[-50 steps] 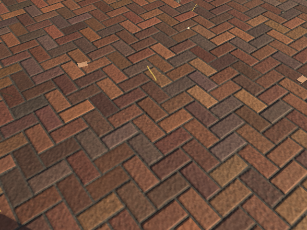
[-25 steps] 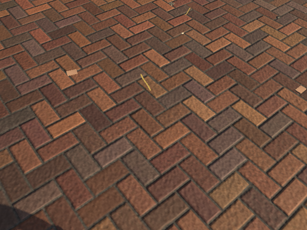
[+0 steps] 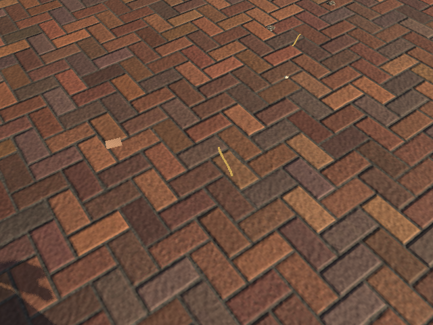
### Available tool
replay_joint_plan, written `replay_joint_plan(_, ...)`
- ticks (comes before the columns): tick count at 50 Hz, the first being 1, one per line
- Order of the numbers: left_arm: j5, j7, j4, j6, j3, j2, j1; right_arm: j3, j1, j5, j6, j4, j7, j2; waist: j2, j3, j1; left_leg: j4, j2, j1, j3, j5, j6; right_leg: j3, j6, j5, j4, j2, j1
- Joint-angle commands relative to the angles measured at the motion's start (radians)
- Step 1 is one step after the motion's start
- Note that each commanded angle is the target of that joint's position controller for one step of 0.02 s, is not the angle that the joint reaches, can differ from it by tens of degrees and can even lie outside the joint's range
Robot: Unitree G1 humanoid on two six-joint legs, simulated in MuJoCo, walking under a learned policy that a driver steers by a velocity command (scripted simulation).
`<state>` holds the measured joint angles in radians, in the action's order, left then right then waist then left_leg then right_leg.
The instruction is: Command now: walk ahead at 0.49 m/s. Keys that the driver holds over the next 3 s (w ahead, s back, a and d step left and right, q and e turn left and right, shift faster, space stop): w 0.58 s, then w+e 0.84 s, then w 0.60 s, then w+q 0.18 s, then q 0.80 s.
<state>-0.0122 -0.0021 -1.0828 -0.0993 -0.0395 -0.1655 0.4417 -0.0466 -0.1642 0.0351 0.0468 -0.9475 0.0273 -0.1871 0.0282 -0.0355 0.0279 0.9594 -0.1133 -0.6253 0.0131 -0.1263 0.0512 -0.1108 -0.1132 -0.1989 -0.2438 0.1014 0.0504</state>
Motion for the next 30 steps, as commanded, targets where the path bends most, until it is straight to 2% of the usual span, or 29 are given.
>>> replay_joint_plan(1, 0.003, 0.003, 0.038, -0.015, -0.006, -0.096, 0.051, 0.001, 0.078, -0.009, 0.001, 0.064, 0.007, -0.025, -0.071, -0.083, -0.003, -0.151, 0.016, -0.036, 0.046, 0.106, -0.019, 0.167, -0.072, 0.330, 0.135, -0.261, 0.048)
replay_joint_plan(6, -0.004, 0.014, 0.011, -0.015, 0.000, -0.103, 0.138, 0.008, 0.217, -0.016, 0.009, 0.109, 0.008, -0.023, -0.096, -0.082, 0.039, -0.333, 0.066, -0.016, 0.089, 0.135, 0.004, 0.138, -0.066, 0.496, 0.086, -0.282, -0.099)
replay_joint_plan(8, -0.011, 0.019, 0.004, -0.013, -0.002, -0.113, 0.138, 0.005, 0.232, -0.016, 0.015, 0.123, 0.005, -0.034, -0.102, -0.083, 0.029, -0.376, 0.080, 0.001, 0.090, 0.082, 0.028, 0.135, -0.073, 0.586, 0.045, -0.306, -0.162)
replay_joint_plan(10, -0.014, 0.025, 0.006, -0.012, -0.006, -0.132, 0.105, -0.005, 0.165, -0.014, 0.024, 0.110, -0.004, -0.054, -0.115, -0.046, -0.016, -0.412, 0.125, 0.120, 0.106, -0.003, 0.064, 0.116, -0.061, 0.827, -0.058, -0.316, -0.187)
replay_joint_plan(11, -0.015, 0.026, 0.006, -0.009, -0.010, -0.144, 0.093, -0.016, 0.068, -0.013, 0.029, 0.080, -0.012, -0.073, -0.120, 0.005, -0.057, -0.433, 0.156, 0.229, 0.112, -0.033, 0.084, 0.108, -0.052, 0.933, -0.168, -0.312, -0.192)
replay_joint_plan(12, -0.010, 0.025, 0.009, -0.004, -0.011, -0.150, 0.071, -0.029, -0.093, -0.008, 0.037, 0.026, -0.021, -0.092, -0.102, 0.085, -0.128, -0.504, 0.172, 0.416, 0.117, 0.016, 0.108, 0.083, -0.035, 0.913, -0.345, -0.286, -0.147)
replay_joint_plan(13, 0.001, 0.022, 0.032, -0.005, -0.004, -0.132, 0.057, -0.050, -0.264, 0.016, 0.045, -0.016, -0.031, -0.150, -0.065, 0.186, -0.191, -0.508, 0.035, 0.681, -0.024, -0.024, 0.151, 0.066, -0.021, 0.644, -0.590, -0.253, 0.048)
replay_joint_plan(14, 0.046, 0.009, 0.057, -0.003, 0.016, -0.025, 0.164, -0.078, -0.365, 0.036, 0.042, -0.024, -0.032, -0.256, 0.158, 0.333, -0.157, -0.564, -0.291, 0.988, -0.522, -0.104, 0.297, 0.005, 0.029, -0.020, -1.016, -0.077, 0.421)
replay_joint_plan(15, 0.022, 0.010, 0.048, 0.000, -0.011, -0.113, 0.128, -0.074, -0.302, -0.004, 0.027, -0.025, -0.019, -0.222, 0.057, 0.326, -0.139, -0.670, -0.299, 0.932, -0.682, -0.131, 0.308, 0.142, 0.013, -0.279, -1.131, -0.050, 0.529)
replay_joint_plan(16, 0.009, 0.008, 0.082, 0.001, -0.017, -0.117, 0.030, -0.059, -0.183, -0.021, 0.026, -0.011, -0.015, -0.176, 0.032, 0.154, -0.090, -0.700, -0.260, 0.776, -0.514, -0.172, 0.266, 0.161, 0.006, -0.193, -1.112, -0.113, 0.585)
replay_joint_plan(17, 0.003, 0.004, 0.096, -0.004, -0.015, -0.103, -0.028, -0.042, -0.119, -0.021, 0.034, -0.002, -0.009, -0.111, -0.014, 0.061, -0.070, -0.746, -0.216, 0.637, -0.405, -0.099, 0.233, 0.159, 0.008, -0.126, -1.052, -0.148, 0.567)
replay_joint_plan(19, -0.020, -0.004, 0.091, 0.018, -0.016, -0.068, -0.023, -0.018, -0.103, -0.022, 0.046, -0.024, -0.017, -0.040, -0.007, -0.003, -0.007, -0.796, -0.121, 0.479, -0.242, -0.002, 0.157, 0.152, 0.021, -0.075, -0.945, -0.192, 0.476)
replay_joint_plan(20, -0.025, -0.011, 0.086, 0.031, -0.014, -0.048, -0.001, -0.016, -0.129, -0.021, 0.053, -0.037, -0.021, -0.044, 0.022, 0.001, 0.005, -0.803, -0.117, 0.451, -0.212, 0.052, 0.161, 0.143, 0.031, -0.073, -0.920, -0.193, 0.444)
replay_joint_plan(23, -0.027, -0.022, 0.115, 0.052, -0.017, -0.052, -0.075, -0.020, -0.197, -0.024, 0.069, -0.063, -0.026, -0.085, 0.016, -0.025, 0.015, -0.830, -0.086, 0.448, -0.137, 0.147, 0.162, 0.112, 0.057, -0.014, -0.855, -0.207, 0.507)
replay_joint_plan(26, -0.022, -0.028, 0.170, 0.058, -0.018, -0.069, -0.227, -0.015, -0.255, -0.024, 0.067, -0.072, -0.025, -0.091, 0.023, -0.057, -0.015, -0.853, -0.065, 0.488, -0.096, 0.199, 0.153, 0.084, 0.079, 0.098, -0.725, -0.222, 0.603)
replay_joint_plan(30, -0.009, -0.031, 0.219, 0.054, -0.005, -0.053, -0.374, -0.008, -0.321, -0.023, 0.068, -0.084, -0.027, -0.095, 0.036, -0.065, -0.052, -0.848, -0.050, 0.557, -0.038, 0.298, 0.131, 0.043, 0.084, 0.202, -0.506, -0.193, 0.594)
